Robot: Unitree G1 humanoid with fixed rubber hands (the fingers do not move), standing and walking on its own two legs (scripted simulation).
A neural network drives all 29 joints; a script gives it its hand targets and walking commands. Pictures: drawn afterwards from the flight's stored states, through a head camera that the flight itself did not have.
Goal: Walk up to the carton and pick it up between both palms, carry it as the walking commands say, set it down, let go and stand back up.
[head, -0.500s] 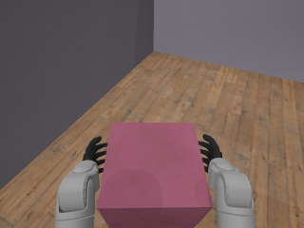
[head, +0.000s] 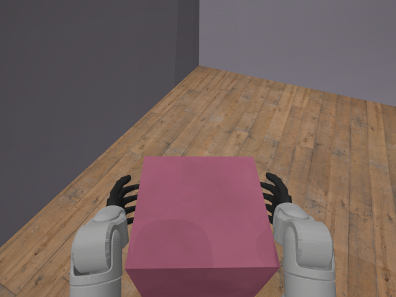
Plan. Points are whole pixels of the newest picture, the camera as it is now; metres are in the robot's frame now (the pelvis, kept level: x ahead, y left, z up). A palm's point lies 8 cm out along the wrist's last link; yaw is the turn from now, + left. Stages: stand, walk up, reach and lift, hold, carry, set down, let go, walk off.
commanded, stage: carry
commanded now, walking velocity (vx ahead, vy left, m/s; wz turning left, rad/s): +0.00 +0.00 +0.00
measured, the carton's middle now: (198, 234) +0.26 +0.00 +0.02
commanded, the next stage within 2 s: none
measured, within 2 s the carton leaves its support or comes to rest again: neither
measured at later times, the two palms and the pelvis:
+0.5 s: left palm (119, 216) +0.26 +0.14 +0.08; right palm (281, 212) +0.27 -0.16 +0.08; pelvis +0.00 -0.01 +0.00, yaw +1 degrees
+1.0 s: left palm (76, 253) +0.20 +0.21 +0.07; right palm (244, 214) +0.27 -0.09 +0.08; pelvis -0.02 +0.00 -0.01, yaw +10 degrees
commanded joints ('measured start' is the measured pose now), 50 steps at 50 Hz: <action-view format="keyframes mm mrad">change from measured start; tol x2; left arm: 1 -466 -853 -675 -72 -380 -11 -234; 13 -466 -848 -652 -34 -359 -41 -235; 22 -451 -829 -595 44 -308 -118 -235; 23 -476 -865 -679 -82 -374 -105 -234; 25 -470 -875 -712 -118 -402 -56 -231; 29 -394 -842 -692 -87 -379 -6 -234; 38 -447 -879 -710 -122 -406 3 -239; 50 -462 -868 -718 -131 -439 9 -260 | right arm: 1 -417 871 670 -31 366 10 221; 13 -421 873 653 4 347 -21 222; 22 -417 860 612 70 303 -100 222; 23 -449 896 703 -65 372 -89 221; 25 -447 899 736 -104 403 -41 218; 28 -371 869 719 -70 390 5 223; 36 -424 901 724 -84 414 18 238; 50 -373 902 687 -86 377 10 213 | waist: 1 0 -12 -200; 23 8 -26 -206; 27 5 -27 -238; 33 5 -58 -205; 44 6 65 -215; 46 7 41 -220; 50 5 -70 -231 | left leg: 1 -40 81 -82 -96 131 19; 22 -53 79 -86 -92 107 15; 28 -103 72 -111 -6 194 11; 31 -170 57 -123 32 151 9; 33 -209 45 -138 40 102 15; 36 -235 36 -166 37 81 30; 43 -221 82 -298 -16 200 82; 45 -230 78 -291 -14 215 81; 50 -255 12 -191 57 134 44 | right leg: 1 195 -105 134 -61 174 -3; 21 197 -110 145 -70 166 2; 28 214 -163 106 -28 188 18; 30 207 -186 111 -29 159 17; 36 184 -223 103 -44 -39 24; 41 147 -189 45 53 -93 57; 45 160 -149 26 84 -34 63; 50 244 -227 84 -48 23 26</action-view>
